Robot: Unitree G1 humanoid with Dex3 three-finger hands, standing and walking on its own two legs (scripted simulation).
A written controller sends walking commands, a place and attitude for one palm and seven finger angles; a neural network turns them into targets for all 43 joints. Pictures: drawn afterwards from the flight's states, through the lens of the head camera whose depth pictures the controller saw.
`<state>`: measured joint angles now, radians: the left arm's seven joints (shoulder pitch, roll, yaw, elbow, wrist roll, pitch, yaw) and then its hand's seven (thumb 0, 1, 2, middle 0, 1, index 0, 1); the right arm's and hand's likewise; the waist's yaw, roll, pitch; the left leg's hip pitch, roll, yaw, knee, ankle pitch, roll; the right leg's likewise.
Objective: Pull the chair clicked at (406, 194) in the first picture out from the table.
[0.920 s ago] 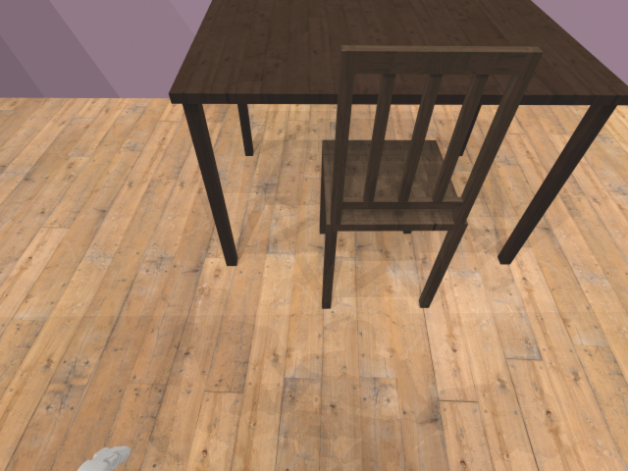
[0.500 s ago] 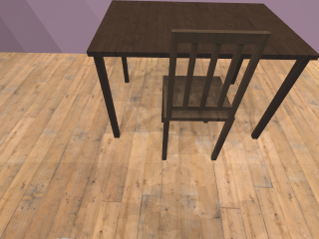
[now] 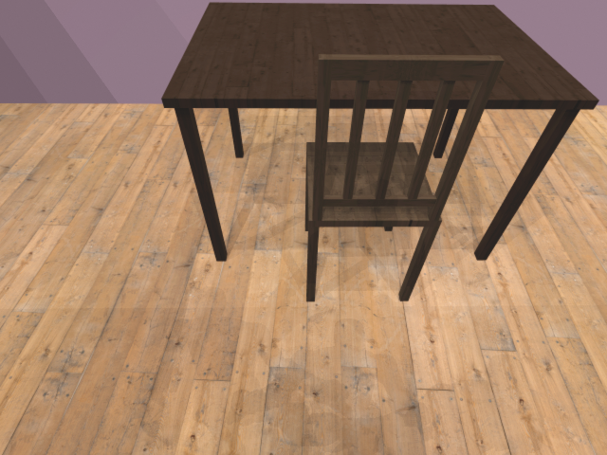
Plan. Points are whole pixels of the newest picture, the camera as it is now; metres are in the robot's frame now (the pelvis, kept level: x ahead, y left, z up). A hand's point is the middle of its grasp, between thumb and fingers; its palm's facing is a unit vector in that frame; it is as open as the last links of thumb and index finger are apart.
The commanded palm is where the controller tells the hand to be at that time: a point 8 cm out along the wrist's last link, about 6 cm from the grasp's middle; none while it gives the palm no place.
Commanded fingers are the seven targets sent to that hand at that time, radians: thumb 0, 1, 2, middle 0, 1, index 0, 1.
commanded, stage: look at it before walking up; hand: left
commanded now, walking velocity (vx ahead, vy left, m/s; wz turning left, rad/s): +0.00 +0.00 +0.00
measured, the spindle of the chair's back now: (391, 145) +0.82 -0.17 -0.06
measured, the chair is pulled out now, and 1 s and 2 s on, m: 0.00 0.00 0.00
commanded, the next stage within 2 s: walk to a spot facing it in 0.62 s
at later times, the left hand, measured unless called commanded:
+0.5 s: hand out of the picture +0.07 +0.24 -0.16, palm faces -0.02 -0.95 -0.32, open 7.3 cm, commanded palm none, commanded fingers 0.00 0.90 0.90 -0.20 -0.30 -0.20 -0.30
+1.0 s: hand out of the picture +0.06 +0.22 -0.17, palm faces -0.08 -0.95 -0.29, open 7.3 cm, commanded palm none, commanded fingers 0.00 0.90 0.90 -0.20 -0.30 -0.20 -0.30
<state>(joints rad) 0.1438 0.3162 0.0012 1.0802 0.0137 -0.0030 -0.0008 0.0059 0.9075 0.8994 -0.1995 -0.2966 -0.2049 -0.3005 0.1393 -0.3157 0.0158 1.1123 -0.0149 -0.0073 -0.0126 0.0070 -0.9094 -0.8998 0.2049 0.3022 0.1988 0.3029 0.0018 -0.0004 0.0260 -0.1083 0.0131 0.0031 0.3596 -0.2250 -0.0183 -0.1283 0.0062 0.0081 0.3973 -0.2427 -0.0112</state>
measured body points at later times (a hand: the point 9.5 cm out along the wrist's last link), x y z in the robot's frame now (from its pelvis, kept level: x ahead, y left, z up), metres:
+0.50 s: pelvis +0.00 +0.00 +0.00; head +0.01 +0.00 +0.45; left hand +0.07 +0.29 -0.13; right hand +0.07 -0.29 -0.14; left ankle -0.02 +0.13 -0.75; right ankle -0.02 -0.11 -0.75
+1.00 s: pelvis -0.01 +0.00 -0.01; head +0.01 +0.00 +0.44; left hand +0.07 +0.27 -0.15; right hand +0.05 -0.27 -0.15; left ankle -0.02 +0.13 -0.75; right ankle -0.02 -0.11 -0.74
